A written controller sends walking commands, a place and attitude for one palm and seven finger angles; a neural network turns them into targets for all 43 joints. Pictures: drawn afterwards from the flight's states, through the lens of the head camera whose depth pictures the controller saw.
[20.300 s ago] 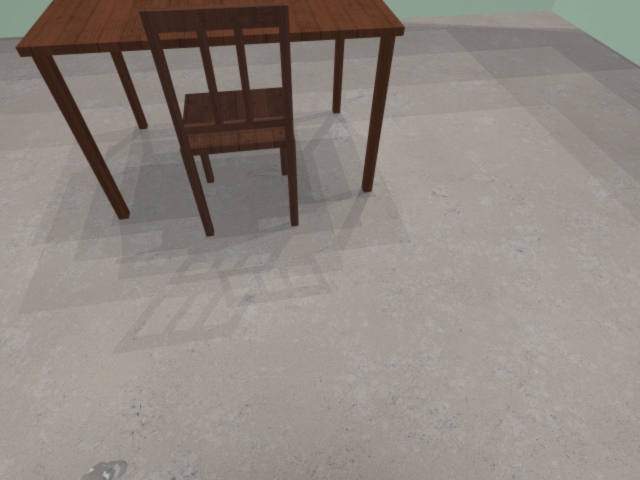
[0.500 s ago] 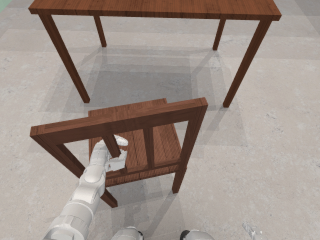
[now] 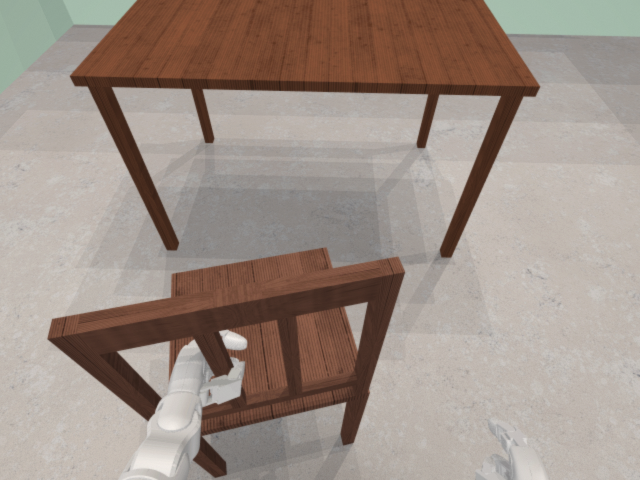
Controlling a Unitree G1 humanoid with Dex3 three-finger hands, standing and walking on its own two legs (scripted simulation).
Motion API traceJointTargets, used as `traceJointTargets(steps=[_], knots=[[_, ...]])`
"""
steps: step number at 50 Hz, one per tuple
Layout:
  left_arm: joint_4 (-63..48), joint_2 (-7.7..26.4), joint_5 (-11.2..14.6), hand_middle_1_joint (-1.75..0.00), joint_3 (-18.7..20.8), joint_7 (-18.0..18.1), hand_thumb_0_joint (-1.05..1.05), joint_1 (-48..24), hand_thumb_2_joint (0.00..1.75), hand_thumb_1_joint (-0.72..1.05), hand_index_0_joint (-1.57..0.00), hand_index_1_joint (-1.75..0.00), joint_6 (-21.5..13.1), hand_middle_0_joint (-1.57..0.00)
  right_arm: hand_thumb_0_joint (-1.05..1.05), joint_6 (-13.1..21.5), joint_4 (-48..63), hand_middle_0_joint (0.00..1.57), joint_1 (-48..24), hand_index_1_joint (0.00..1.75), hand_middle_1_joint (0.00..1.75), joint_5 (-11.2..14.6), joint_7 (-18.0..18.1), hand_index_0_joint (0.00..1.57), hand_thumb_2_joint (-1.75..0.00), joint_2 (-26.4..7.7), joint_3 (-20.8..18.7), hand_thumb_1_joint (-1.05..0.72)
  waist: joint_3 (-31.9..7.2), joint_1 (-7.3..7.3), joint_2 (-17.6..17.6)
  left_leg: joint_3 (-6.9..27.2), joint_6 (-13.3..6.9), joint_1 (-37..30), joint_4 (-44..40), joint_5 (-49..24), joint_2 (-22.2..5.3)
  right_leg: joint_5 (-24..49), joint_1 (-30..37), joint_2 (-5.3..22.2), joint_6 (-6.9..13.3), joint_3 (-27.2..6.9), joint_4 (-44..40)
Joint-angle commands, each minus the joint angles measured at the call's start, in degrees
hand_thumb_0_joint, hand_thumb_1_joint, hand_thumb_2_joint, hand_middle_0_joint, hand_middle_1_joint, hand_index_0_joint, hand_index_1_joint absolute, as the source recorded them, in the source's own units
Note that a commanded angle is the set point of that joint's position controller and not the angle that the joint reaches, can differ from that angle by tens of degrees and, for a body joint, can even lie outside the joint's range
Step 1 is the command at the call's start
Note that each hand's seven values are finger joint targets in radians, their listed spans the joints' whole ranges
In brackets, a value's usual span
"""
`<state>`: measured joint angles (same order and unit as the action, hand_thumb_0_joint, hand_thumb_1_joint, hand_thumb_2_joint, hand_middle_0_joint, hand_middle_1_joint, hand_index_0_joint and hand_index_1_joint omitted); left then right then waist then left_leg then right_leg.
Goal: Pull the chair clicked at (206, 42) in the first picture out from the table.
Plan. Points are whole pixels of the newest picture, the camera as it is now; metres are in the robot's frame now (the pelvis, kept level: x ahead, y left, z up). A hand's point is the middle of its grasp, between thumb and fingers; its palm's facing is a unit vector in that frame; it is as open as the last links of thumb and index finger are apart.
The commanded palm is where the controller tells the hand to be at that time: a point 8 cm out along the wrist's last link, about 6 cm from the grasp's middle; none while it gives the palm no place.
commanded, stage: stop walking, hand still on the chair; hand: left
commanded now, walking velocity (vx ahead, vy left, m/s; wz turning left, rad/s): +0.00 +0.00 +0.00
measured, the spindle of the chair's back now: (224, 370) +0.28 +0.16 -0.10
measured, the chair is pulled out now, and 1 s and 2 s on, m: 0.58 0.58 0.58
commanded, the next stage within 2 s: open the thumb and straighten the fingers in 0.22 s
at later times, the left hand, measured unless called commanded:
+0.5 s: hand (228, 374) +0.26 +0.15 -0.07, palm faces -0.02 -0.99 -0.14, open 6.6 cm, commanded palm +0.24 +0.19 -0.05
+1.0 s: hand (219, 367) +0.27 +0.16 -0.07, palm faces +0.02 -0.99 -0.17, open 16.7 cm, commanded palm +0.26 +0.21 -0.05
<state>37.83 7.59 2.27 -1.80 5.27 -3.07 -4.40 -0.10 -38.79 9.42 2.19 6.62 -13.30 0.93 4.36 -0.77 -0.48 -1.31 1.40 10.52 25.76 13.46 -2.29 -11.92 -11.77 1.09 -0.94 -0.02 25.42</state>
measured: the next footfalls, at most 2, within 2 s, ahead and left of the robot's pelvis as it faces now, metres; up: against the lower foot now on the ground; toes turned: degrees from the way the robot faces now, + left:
none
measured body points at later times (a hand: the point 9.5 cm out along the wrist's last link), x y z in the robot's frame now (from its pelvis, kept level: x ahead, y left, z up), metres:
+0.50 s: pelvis +0.01 +0.01 -0.01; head +0.04 +0.01 +0.44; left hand +0.26 +0.20 -0.05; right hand +0.15 -0.24 -0.11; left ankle +0.00 +0.13 -0.74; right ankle +0.02 -0.13 -0.74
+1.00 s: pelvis +0.03 +0.01 -0.04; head +0.07 -0.01 +0.41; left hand +0.27 +0.21 -0.05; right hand +0.21 -0.23 -0.13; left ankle +0.00 +0.13 -0.74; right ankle +0.02 -0.13 -0.74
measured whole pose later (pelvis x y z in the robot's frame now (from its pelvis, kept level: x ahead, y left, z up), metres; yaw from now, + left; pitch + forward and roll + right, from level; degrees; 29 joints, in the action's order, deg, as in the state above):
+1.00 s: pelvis +0.03 +0.01 -0.04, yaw +3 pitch +9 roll -1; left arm 9.2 10.5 3.6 -1.9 0.9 7.6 11.9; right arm 5.4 -30.9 12.9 2.0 3.6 -15.0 1.6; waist -4.5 -1.8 -3.4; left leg 2.0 0.8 31.7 47.5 25.1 -0.7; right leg -24.3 -31.0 3.0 -1.6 2.7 46.3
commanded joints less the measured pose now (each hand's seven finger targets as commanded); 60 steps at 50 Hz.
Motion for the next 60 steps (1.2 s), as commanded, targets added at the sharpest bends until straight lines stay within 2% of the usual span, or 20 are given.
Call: traceJointTargets(steps=[1, 7, 14, 16, 17, 18, 20, 21, 23, 27, 28, 30, 34, 35, 42, 46, 49, 52, 56, 60], knots=[[-13.4, 8.7, -1.3, -1.45, 1.8, 0.4, 0.00, -10.9, 0.90, 0.90, -0.50, -1.45, -2.9, -0.50, 0.00, 1.7, 7.4, 0.20, -2.5, 0.30, 0.30, -0.4, 0.6, 0.20, -0.90, -5.4, -1.6, -0.90, -15.9, 0.18, -1.3, 3.1, -2.3, -6.9, -2.2, -15.6, -4.2, 17.4, 4.3, 5.7, 2.1, -2.8, -2.3], [-13.8, 8.2, -1.4, -1.45, 1.2, 0.5, 0.00, -10.1, 0.90, 0.90, -0.50, -1.45, -2.6, -0.50, 0.00, 0.9, 7.8, 0.20, -2.8, 0.30, 0.30, -0.5, 0.5, 0.20, -0.90, -5.4, -1.4, -0.90, -14.2, 0.33, -2.0, 3.4, -2.4, -6.0, -3.1, -13.1, -4.0, 13.3, 2.9, 5.3, 2.2, -3.0, -3.1], [-13.8, 7.4, -1.4, -1.45, 0.5, 0.3, 0.00, -9.1, 0.90, 0.90, -0.50, -1.45, -2.6, -0.50, 0.00, 0.6, 8.0, 0.20, -2.8, 0.30, 0.30, -0.5, 0.5, 0.20, -0.90, -5.2, -1.2, -0.90, -15.0, 0.35, 0.7, 3.8, -2.6, -6.2, -2.9, -14.1, -4.2, 14.2, 3.4, 5.4, 2.1, -2.6, -3.0], [-15.8, 10.0, -1.4, -1.45, 2.6, 0.6, 0.00, -7.9, 0.90, 0.90, -0.50, -1.45, -2.8, -0.50, 0.00, 0.5, 8.0, 0.20, -2.9, 0.30, 0.30, -0.6, 0.5, 0.20, -0.90, -5.5, -1.4, -0.90, -14.1, 0.59, -1.2, 4.0, -2.6, -5.4, -3.3, -12.9, -4.0, 12.6, 3.2, 5.6, 2.0, -2.8, -3.6], [-11.1, 5.1, 0.5, -1.45, -1.0, -1.2, 0.00, -4.9, 0.84, 0.78, -0.50, -1.45, 0.1, -0.50, 0.00, 0.8, 7.3, 0.20, -1.8, 0.30, 0.30, 1.1, -1.9, 0.20, -0.90, -8.2, -2.0, -0.90, -11.2, -3.77, 7.2, 2.3, -2.3, 2.9, -1.7, -7.3, -1.5, 7.3, -1.1, 2.9, 1.6, 2.9, 0.1], [-17.8, 7.4, 0.7, -1.45, 1.0, -2.1, 0.00, -8.9, 0.78, 0.66, -0.50, -1.45, -0.4, -0.50, 0.00, 1.3, 8.9, 0.20, -2.8, 0.30, 0.30, 1.2, -2.9, 0.20, -0.90, -8.6, -2.4, -0.90, -13.6, -2.23, 7.6, 2.2, -2.6, 5.3, -0.4, -6.2, -1.0, 6.5, -1.0, 2.6, 1.9, 2.8, 1.6], [-22.2, 9.3, 0.7, -1.45, 1.9, -2.7, 0.00, -4.7, 0.67, 0.42, -0.50, -1.45, 0.2, -0.50, 0.00, 2.7, 10.3, 0.20, -2.9, 0.30, 0.30, 1.1, -4.0, 0.20, -0.90, -8.2, -2.8, -0.90, -15.6, -1.29, -0.9, 2.1, -2.5, 5.7, 1.8, -4.1, -0.1, 3.3, -2.6, 2.3, 2.4, 2.1, 3.1], [-24.9, 7.8, 0.8, -1.45, 0.9, -2.7, 0.00, -4.0, 0.61, 0.30, -0.50, -1.45, 0.6, -0.50, 0.00, 3.2, 10.9, 0.20, -2.6, 0.30, 0.30, 1.0, -4.4, 0.20, -0.90, -7.9, -2.8, -0.90, -16.5, -1.30, -2.3, 2.0, -2.3, 6.4, 2.7, -3.8, 0.2, 2.4, -3.7, 2.0, 2.4, 2.6, 4.0], [-26.3, 5.9, 1.1, -1.45, -0.8, -2.7, 0.00, -4.6, 0.49, 0.05, -0.50, -1.45, 1.9, -0.50, 0.00, 4.3, 11.4, 0.20, -2.1, 0.30, 0.30, 0.8, -4.8, 0.20, -0.90, -7.9, -2.8, -0.90, -16.7, -2.19, -1.4, 2.4, -2.5, 7.6, 5.1, -3.5, 0.2, 1.9, -6.7, 1.6, 2.2, 2.8, 5.5], [-28.3, 4.5, 1.2, -1.38, -1.5, -2.5, 0.00, -0.2, 0.26, -0.43, -0.47, -1.38, 5.3, -0.47, 0.00, 5.5, 12.7, 0.20, -1.5, 0.30, 0.30, 0.5, -5.0, 0.20, -0.90, -8.6, -3.1, -0.90, -18.4, -1.84, 0.3, 2.6, -2.4, 11.0, 8.4, -3.3, 0.4, 1.9, -9.5, 1.3, 2.0, 3.5, 9.0], [-30.1, 11.3, 1.1, -1.30, 4.5, -1.9, 0.00, -4.0, 0.20, -0.55, -0.45, -1.30, 5.9, -0.45, 0.00, 5.4, 12.5, 0.20, -1.1, 0.30, 0.30, 0.5, -4.5, 0.20, -0.90, -9.4, -3.2, -0.90, -19.8, -1.46, 0.3, 2.7, -2.4, 11.8, 8.9, -3.0, 0.7, 2.3, -8.9, 1.4, 2.0, 3.0, 9.6], [-31.1, 10.1, 1.0, -1.16, 3.6, -2.2, 0.00, -3.6, 0.20, -0.55, -0.40, -1.16, 7.4, -0.40, 0.00, 5.7, 13.1, 0.20, -1.3, 0.30, 0.30, 0.3, -4.0, 0.20, -0.90, -9.1, -3.0, -0.90, -19.6, -1.59, -1.4, 2.7, -2.4, 12.2, 9.9, -3.7, 1.0, 2.7, -9.7, 1.3, 2.1, 3.1, 10.7], [-33.4, 5.6, 1.7, -0.87, 0.1, -3.1, 0.00, -1.6, 0.20, -0.55, -0.30, -0.87, 9.5, -0.30, 0.00, 7.0, 14.1, 0.20, -0.4, 0.30, 0.30, 0.2, -3.4, 0.20, -0.90, -9.1, -2.9, -0.90, -21.4, -2.09, 0.6, 2.6, -2.3, 12.0, 12.3, -6.7, 0.8, 5.3, -11.3, 1.3, 1.7, 4.0, 12.8], [-33.5, 6.4, 2.0, -0.80, 0.7, -3.3, 0.00, -1.8, 0.20, -0.55, -0.27, -0.80, 9.9, -0.27, 0.00, 7.3, 14.0, 0.20, 0.1, 0.30, 0.30, 0.2, -3.2, 0.20, -0.90, -9.3, -3.0, -0.90, -21.4, -2.45, 2.6, 3.0, -2.4, 12.3, 12.9, -7.5, 0.8, 6.4, -11.2, 1.2, 1.7, 4.1, 13.1], [-38.7, 10.6, 1.3, -0.29, 4.6, -3.8, 0.00, 0.8, 0.20, -0.55, -0.10, -0.29, 11.9, -0.10, 0.00, 7.8, 15.2, 0.20, 1.5, 0.30, 0.30, -0.2, -2.6, 0.20, -0.90, -9.4, -2.7, -0.90, -22.3, -2.01, 0.9, 2.3, -2.4, 14.0, 15.7, -9.3, 1.4, 10.0, -11.7, 1.4, 1.6, 3.7, 15.4], [-40.4, 8.9, 1.3, 0.00, 2.8, -4.1, 0.00, 1.2, 0.20, -0.55, 0.00, 0.00, 12.8, 0.00, 0.00, 8.1, 15.7, 0.20, 2.0, 0.30, 0.30, -0.2, -2.2, 0.20, -0.90, -9.1, -2.4, -0.90, -22.4, -2.55, 1.0, 2.6, -2.5, 13.5, 16.7, -10.8, 1.3, 10.8, -12.5, 1.3, 1.4, 4.1, 16.0], [-41.1, 6.9, 1.5, 0.00, 0.8, -4.6, 0.00, 3.3, 0.20, -0.55, 0.00, 0.00, 13.5, 0.00, 0.00, 8.6, 16.2, 0.20, 2.0, 0.30, 0.30, -0.2, -2.1, 0.20, -0.90, -8.9, -2.3, -0.90, -22.8, -2.52, 0.9, 2.9, -2.4, 13.1, 17.2, -11.5, 1.3, 11.0, -12.8, 1.4, 1.3, 4.5, 16.5], [-40.9, 8.1, 1.5, 0.00, 1.8, -4.7, 0.00, 4.6, 0.20, -0.55, 0.00, 0.00, 14.2, 0.00, 0.00, 8.6, 16.2, 0.20, 2.2, 0.30, 0.30, -0.3, -1.9, 0.20, -0.90, -9.2, -2.3, -0.90, -22.8, -2.27, 2.4, 2.9, -2.5, 14.2, 17.5, -10.7, 1.6, 11.3, -12.4, 1.4, 1.3, 4.5, 16.6], [-43.0, 9.6, 1.1, 0.00, 3.0, -4.3, 0.00, 4.5, 0.20, -0.55, 0.00, 0.00, 14.3, 0.00, 0.00, 8.4, 16.7, 0.20, 2.1, 0.30, 0.30, -0.4, -1.8, 0.20, -0.90, -8.9, -2.1, -0.90, -23.3, -1.81, 0.2, 2.7, -2.6, 14.4, 17.7, -10.2, 1.9, 11.1, -12.0, 1.5, 1.5, 4.1, 16.7], [-41.8, 9.8, 1.3, 0.00, 4.3, -4.3, 0.00, 12.5, 0.20, -0.55, 0.00, 0.00, 14.7, 0.00, 0.00, 8.1, 17.6, 0.20, 2.2, 0.30, 0.30, -0.4, -1.9, 0.20, -0.90, -8.9, -2.3, -0.90, -22.0, -0.83, 2.6, 2.5, -2.6, 16.5, 17.7, -9.8, 1.8, 11.5, -11.3, 1.5, 1.6, 4.1, 16.7]])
